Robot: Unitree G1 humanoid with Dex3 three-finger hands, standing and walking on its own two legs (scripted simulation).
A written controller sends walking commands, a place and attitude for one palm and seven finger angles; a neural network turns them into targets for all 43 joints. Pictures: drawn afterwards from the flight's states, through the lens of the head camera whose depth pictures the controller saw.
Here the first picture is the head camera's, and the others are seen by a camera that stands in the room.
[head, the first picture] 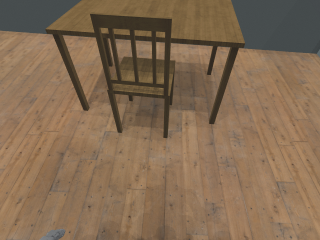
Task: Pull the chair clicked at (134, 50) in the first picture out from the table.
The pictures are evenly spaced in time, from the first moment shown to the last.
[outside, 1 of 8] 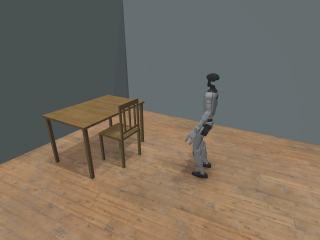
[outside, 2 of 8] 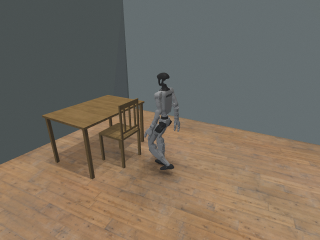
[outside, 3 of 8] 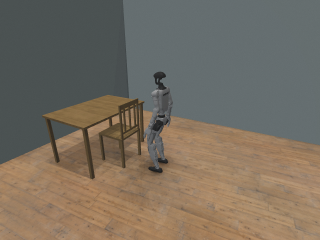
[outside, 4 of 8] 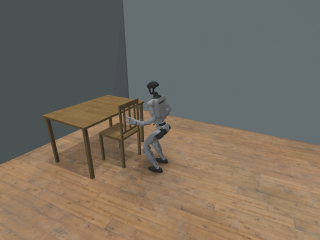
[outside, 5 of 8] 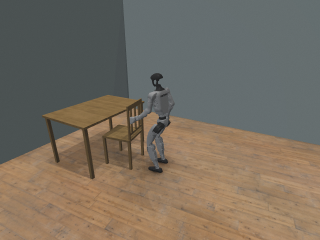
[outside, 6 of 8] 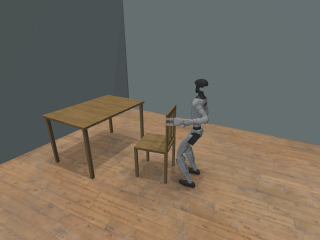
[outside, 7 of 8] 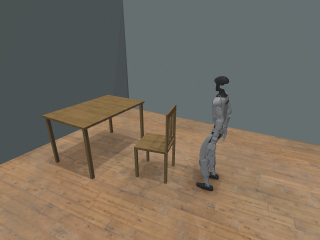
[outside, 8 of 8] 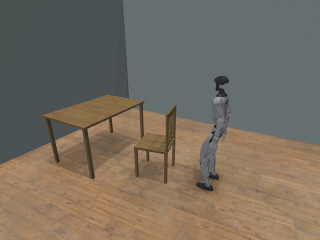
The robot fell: no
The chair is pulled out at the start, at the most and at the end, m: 0.00 0.62 0.62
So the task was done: yes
